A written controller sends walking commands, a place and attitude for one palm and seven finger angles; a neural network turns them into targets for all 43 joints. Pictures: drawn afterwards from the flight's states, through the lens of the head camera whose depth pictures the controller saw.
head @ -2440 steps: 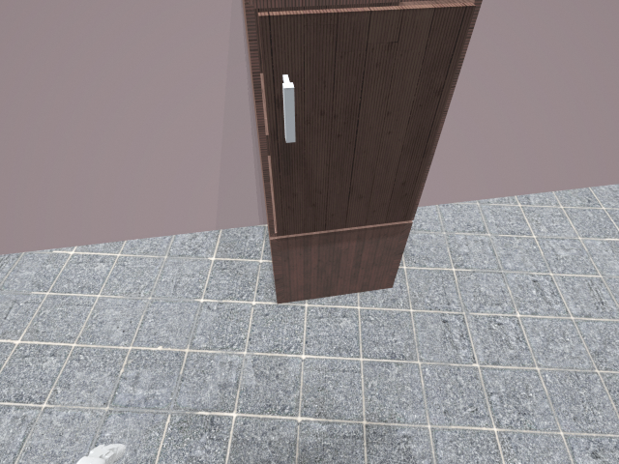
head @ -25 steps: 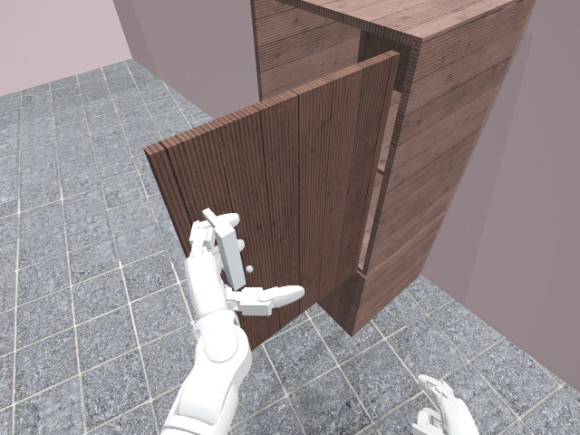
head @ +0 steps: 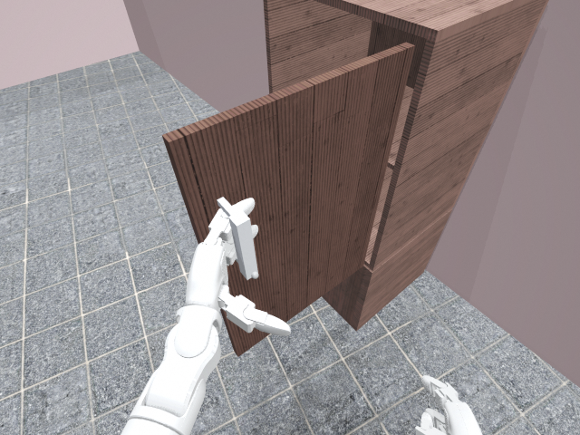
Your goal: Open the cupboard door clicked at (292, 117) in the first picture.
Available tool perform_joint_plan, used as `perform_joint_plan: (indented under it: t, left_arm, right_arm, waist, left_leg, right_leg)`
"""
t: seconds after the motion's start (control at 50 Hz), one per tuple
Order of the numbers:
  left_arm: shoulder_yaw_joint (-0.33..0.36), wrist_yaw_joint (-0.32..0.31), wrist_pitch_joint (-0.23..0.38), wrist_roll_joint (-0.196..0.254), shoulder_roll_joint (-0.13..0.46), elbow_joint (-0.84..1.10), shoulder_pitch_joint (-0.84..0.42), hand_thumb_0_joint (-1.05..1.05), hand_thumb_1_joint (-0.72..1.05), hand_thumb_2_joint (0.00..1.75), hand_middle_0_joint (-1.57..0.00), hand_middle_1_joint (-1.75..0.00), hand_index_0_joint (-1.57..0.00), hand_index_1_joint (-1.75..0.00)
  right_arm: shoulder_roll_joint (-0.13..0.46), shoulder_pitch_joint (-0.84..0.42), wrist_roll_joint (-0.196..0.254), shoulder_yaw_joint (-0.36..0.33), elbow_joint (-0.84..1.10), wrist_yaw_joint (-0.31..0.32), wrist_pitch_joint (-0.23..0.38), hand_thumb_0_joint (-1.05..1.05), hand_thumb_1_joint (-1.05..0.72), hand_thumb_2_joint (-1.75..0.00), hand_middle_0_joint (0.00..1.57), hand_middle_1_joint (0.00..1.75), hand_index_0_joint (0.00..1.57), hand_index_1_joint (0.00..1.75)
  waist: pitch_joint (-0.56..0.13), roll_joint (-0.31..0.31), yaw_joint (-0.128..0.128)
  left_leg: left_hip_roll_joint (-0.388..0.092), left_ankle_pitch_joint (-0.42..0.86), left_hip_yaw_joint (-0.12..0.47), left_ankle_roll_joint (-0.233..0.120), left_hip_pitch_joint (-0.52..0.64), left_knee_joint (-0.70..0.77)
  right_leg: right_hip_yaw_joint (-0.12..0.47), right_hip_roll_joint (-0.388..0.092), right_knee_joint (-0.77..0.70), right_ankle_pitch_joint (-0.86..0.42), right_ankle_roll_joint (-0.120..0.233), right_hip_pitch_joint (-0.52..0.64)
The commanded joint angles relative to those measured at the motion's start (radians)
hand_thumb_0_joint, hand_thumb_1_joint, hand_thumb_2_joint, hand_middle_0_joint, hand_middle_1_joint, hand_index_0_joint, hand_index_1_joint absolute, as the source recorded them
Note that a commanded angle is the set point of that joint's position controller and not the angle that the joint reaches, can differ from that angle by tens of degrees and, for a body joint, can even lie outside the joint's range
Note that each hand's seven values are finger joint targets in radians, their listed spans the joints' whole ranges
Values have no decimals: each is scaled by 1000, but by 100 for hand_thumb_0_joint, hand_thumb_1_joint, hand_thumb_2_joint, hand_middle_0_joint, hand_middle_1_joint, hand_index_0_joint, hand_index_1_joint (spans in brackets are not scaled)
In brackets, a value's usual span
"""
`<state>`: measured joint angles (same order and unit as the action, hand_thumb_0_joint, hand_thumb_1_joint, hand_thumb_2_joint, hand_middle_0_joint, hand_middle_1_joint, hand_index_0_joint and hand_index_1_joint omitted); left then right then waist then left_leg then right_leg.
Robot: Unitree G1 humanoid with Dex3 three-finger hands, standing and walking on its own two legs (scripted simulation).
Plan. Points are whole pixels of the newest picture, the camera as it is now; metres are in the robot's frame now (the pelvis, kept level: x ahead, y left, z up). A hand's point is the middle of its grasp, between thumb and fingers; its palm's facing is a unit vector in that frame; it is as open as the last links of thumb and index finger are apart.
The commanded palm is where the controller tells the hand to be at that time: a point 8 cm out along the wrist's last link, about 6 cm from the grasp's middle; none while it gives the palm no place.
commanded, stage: slide the hand sideways off the handle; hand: left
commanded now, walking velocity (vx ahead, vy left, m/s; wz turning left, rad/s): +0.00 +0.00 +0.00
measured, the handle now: (237, 239) +0.36 +0.11 +0.09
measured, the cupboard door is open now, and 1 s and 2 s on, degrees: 89 89 89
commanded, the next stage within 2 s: draw the hand back to the body in 1.04 s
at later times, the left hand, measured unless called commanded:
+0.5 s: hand (246, 290) +0.28 +0.08 +0.09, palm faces -0.07 -1.00 -0.01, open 16.1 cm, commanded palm +0.24 +0.15 +0.09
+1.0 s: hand (190, 328) +0.22 +0.14 +0.08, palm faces -0.01 -1.00 -0.05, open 16.3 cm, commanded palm +0.20 +0.20 +0.09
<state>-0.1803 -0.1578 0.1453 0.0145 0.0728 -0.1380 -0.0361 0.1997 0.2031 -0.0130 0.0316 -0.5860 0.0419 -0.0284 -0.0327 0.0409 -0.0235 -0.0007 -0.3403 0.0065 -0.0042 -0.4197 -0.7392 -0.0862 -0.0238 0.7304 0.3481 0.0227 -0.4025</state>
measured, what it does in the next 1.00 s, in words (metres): stands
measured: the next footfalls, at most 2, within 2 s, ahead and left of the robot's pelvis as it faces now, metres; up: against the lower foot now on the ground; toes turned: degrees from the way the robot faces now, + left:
none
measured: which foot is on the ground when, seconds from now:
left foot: down 0.00-1.00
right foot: down 0.00-1.00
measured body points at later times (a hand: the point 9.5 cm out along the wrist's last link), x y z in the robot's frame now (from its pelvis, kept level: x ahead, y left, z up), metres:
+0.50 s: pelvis +0.02 +0.00 +0.00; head +0.02 -0.02 +0.45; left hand +0.27 +0.14 +0.09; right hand +0.19 -0.22 -0.08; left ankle +0.03 +0.12 -0.71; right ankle +0.02 -0.11 -0.71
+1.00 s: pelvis +0.03 -0.01 -0.01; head +0.04 -0.03 +0.44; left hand +0.22 +0.20 +0.09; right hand +0.21 -0.24 -0.08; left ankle +0.03 +0.12 -0.71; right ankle +0.02 -0.11 -0.71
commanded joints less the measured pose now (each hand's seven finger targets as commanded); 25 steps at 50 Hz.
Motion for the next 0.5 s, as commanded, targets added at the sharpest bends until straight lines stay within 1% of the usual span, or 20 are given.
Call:
perform_joint_plan:
  t: [0.0,0.04,0.06,0.08,0.1,0.12,0.14,0.2,0.22,0.24,0.26,0.28,0.3,0.32,0.34,0.36,0.38,0.4,0.42,0.48]
  left_arm:
    - [-77,194,64,125,-113,215,-347,0,-50,30,-15,-30,-15,-30]
    - [-30,160,49,136,-91,224,-283,0,-50,30,-15,-30,-15,-30]
    - [-8,140,47,123,-67,230,-273,0,-50,30,-15,-30,-15,-30]
    - [-4,124,47,104,-53,239,-248,0,-50,30,-15,-30,-15,-30]
    - [-19,113,48,91,-66,259,-246,0,-50,30,-15,-30,-15,-30]
    - [-10,105,47,83,-56,270,-236,0,-50,30,-15,-30,-15,-30]
    - [6,99,48,76,-38,272,-210,0,-50,30,-15,-30,-15,-30]
    - [16,99,38,63,-18,298,-182,0,-50,30,-15,-30,-15,-30]
    - [47,99,38,64,9,306,-169,0,-50,30,-15,-30,-15,-30]
    - [69,101,35,66,23,313,-117,0,-50,30,-15,-30,-15,-30]
    - [65,105,31,65,18,325,-102,0,-50,30,-15,-30,-15,-30]
    - [76,108,26,67,28,331,-68,0,-50,30,-15,-30,-15,-30]
    - [69,113,26,71,13,359,-36,0,-50,30,-15,-30,-15,-30]
    - [92,115,23,74,32,371,9,0,-50,30,-15,-30,-15,-30]
    - [99,118,18,78,37,391,24,0,-50,30,-15,-30,-15,-30]
    - [122,119,12,85,52,389,57,0,-50,30,-15,-30,-15,-30]
    - [146,120,10,86,74,387,90,0,-50,30,-15,-30,-15,-30]
    - [131,124,17,88,63,444,86,0,-50,30,-15,-30,-15,-30]
    - [150,127,24,91,74,473,124,0,-50,30,-15,-30,-15,-30]
    - [142,142,43,99,72,541,232,0,-50,30,-15,-30,-15,-30]
  right_arm:
    - [98,-108,40,-15,182,22,110,0,-90,-90,20,30,20,30]
    - [104,-104,38,-17,188,14,132,0,-90,-90,20,30,20,30]
    - [106,-101,38,-19,187,9,138,0,-90,-90,20,30,20,30]
    - [108,-99,35,-20,187,2,142,0,-90,-90,20,30,20,30]
    - [104,-99,33,-20,194,-4,146,0,-90,-90,20,30,20,30]
    - [103,-94,31,-20,194,-8,150,0,-90,-90,20,30,20,30]
    - [105,-90,31,-20,195,-11,151,0,-90,-90,20,30,20,30]
    - [106,-97,28,-17,205,-14,150,0,-90,-90,20,30,20,30]
    - [106,-94,28,-19,204,-14,150,0,-90,-90,20,30,20,30]
    - [106,-95,26,-21,211,-12,149,0,-90,-90,20,30,20,30]
    - [104,-95,26,-18,212,-13,147,0,-90,-90,20,30,20,30]
    - [105,-92,26,-18,214,-14,146,0,-90,-90,20,30,20,30]
    - [99,-95,27,-18,223,-17,148,0,-90,-90,20,30,20,30]
    - [100,-91,26,-20,227,-17,147,0,-90,-90,20,30,20,30]
    - [100,-90,25,-18,231,-17,145,0,-90,-90,20,30,20,30]
    - [100,-88,25,-19,231,-16,143,0,-90,-90,20,30,20,30]
    - [103,-89,26,-20,229,-15,139,0,-90,-90,20,30,20,30]
    - [101,-94,25,-20,239,-15,141,0,-90,-90,20,30,20,30]
    - [99,-87,24,-25,243,-15,144,0,-90,-90,20,30,20,30]
    - [98,-73,25,-27,252,-17,153,0,-90,-90,20,30,20,30]
  waist:
    - [-159,-60,56]
    - [-173,-110,34]
    - [-165,-115,31]
    - [-161,-91,18]
    - [-164,-91,22]
    - [-161,-83,20]
    - [-157,-107,17]
    - [-140,-91,13]
    - [-149,-88,7]
    - [-159,-97,-3]
    - [-155,-78,-1]
    - [-160,-79,-9]
    - [-160,-59,-11]
    - [-165,-61,-18]
    - [-176,-65,-16]
    - [-160,-92,-17]
    - [-145,-95,-19]
    - [-160,-76,-14]
    - [-180,-74,-19]
    - [-176,-63,-11]
  left_leg:
    - [7,-12,48,-8,106,144]
    - [7,-16,49,-8,93,151]
    - [6,-18,47,-7,86,154]
    - [6,-14,44,-6,85,158]
    - [4,-15,43,-6,88,158]
    - [3,-9,38,-7,86,157]
    - [1,-6,39,-6,79,158]
    - [2,-8,27,-8,68,155]
    - [2,2,24,-9,69,152]
    - [2,15,15,-9,68,149]
    - [2,33,11,-8,72,149]
    - [1,45,15,-7,70,150]
    - [1,68,9,-6,78,148]
    - [1,86,4,-5,75,143]
    - [3,97,0,-7,76,139]
    - [2,98,-3,-7,66,137]
    - [2,100,-4,-7,54,138]
    - [4,117,-7,-8,62,132]
    - [3,139,-9,-7,71,127]
    - [3,176,-12,-10,71,108]
  right_leg:
    - [18,28,-136,-33,11,-10]
    - [16,28,-140,-18,5,1]
    - [17,28,-139,-10,4,-1]
    - [17,28,-133,-10,7,1]
    - [18,26,-128,-11,5,-4]
    - [20,25,-128,-18,6,-2]
    - [20,26,-126,-17,7,4]
    - [28,25,-130,-10,6,5]
    - [34,26,-133,-18,7,14]
    - [36,26,-135,-28,6,29]
    - [34,27,-133,-47,7,30]
    - [33,29,-130,-58,10,44]
    - [33,27,-126,-89,10,49]
    - [32,28,-121,-115,9,61]
    - [34,28,-121,-133,7,67]
    - [35,30,-126,-140,4,71]
    - [39,30,-132,-138,5,78]
    - [42,27,-124,-165,3,83]
    - [40,29,-115,-194,4,94]
    - [37,32,-101,-248,2,91]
